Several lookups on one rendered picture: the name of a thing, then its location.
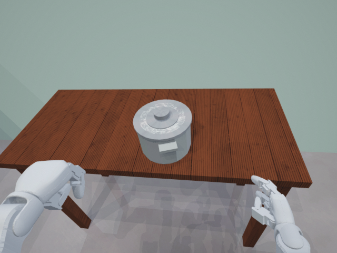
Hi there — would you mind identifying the pot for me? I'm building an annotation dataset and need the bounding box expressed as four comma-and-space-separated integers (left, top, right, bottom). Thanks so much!
137, 126, 191, 164

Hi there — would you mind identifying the knob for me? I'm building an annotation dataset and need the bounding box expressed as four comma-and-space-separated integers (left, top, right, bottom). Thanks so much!
153, 106, 170, 120

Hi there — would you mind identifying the robot left forearm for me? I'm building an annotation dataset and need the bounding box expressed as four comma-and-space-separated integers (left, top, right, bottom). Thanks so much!
0, 191, 44, 253

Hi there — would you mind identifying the lid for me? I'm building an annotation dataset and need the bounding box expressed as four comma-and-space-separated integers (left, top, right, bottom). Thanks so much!
133, 100, 192, 141

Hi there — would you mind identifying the left robot hand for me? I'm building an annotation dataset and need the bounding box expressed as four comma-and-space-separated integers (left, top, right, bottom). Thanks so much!
15, 160, 86, 210

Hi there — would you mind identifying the robot right forearm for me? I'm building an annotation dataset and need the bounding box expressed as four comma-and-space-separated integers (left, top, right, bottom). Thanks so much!
274, 223, 310, 253

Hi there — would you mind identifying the table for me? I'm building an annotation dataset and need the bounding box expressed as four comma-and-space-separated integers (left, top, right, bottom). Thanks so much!
0, 89, 313, 247

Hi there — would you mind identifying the right robot hand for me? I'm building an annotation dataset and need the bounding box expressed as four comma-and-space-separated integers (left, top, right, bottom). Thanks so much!
251, 176, 295, 229

